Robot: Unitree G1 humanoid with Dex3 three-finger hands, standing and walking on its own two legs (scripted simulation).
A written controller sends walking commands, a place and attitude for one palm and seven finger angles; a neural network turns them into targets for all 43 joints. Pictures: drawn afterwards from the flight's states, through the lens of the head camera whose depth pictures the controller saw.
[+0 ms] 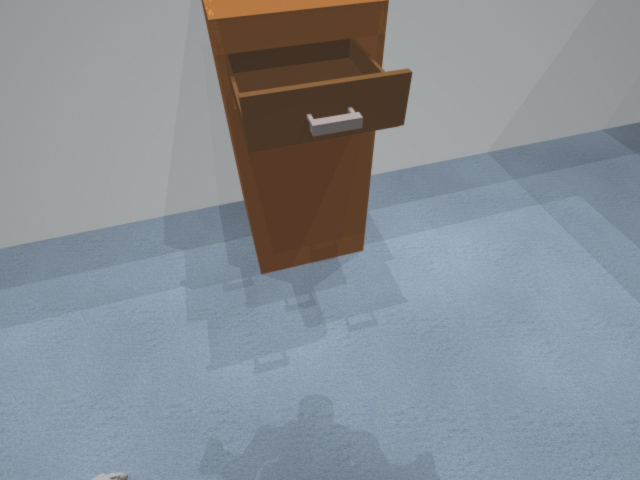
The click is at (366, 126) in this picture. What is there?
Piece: drawer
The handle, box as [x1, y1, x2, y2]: [307, 107, 362, 136]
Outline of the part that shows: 362,117 359,112 355,112 351,107 348,108 347,114 313,119 310,114 307,114 307,119 310,124 310,131 313,136 359,128 362,125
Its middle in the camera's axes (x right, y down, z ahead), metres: +0.03 -0.27 +0.86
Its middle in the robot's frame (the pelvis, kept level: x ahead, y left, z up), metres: +0.83 +0.02 +0.02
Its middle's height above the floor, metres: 0.80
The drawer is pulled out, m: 0.22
